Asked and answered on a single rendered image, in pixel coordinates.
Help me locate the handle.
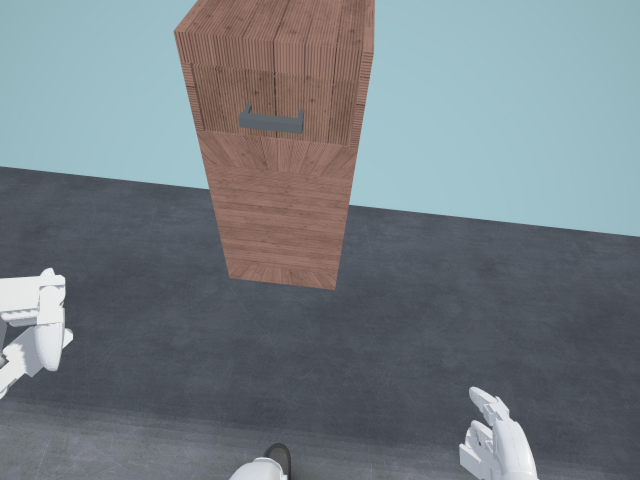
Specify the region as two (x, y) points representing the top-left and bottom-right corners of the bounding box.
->
(238, 103), (304, 134)

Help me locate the left robot foot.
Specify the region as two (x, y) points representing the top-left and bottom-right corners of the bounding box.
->
(265, 443), (291, 480)

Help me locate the drawer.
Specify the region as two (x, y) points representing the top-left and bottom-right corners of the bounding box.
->
(193, 64), (357, 145)

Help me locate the cabinet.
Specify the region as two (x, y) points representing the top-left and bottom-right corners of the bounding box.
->
(173, 0), (375, 290)

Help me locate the left robot shin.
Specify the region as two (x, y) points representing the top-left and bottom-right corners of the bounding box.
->
(253, 458), (284, 475)

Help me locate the right robot hand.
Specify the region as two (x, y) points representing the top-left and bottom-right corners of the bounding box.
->
(459, 387), (537, 480)

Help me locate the left robot hand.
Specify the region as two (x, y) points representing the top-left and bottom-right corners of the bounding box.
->
(0, 268), (73, 399)

